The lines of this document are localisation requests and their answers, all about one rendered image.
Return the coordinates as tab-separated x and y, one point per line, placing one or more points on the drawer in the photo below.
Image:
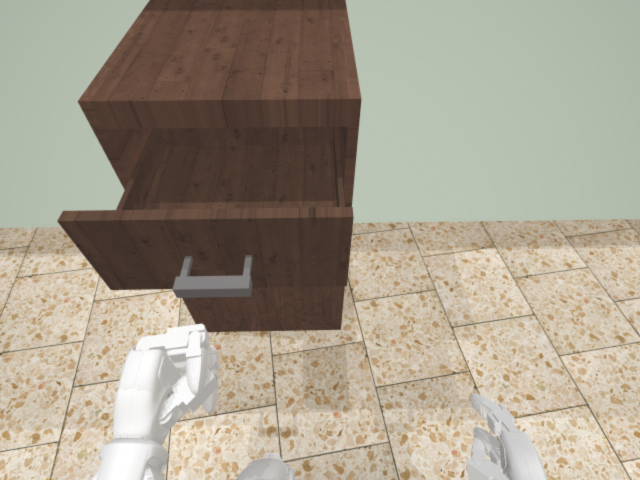
218	194

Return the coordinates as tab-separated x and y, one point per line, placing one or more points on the cabinet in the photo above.
234	64

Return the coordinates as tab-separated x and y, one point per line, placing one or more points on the robot left thigh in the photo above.
267	469

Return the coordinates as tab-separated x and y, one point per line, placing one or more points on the robot left hand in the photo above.
182	361

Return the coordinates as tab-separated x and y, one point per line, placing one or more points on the robot right hand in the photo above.
513	456

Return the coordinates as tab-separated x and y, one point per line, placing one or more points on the handle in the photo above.
186	286

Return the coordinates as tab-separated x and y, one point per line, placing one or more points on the left robot forearm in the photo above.
132	459

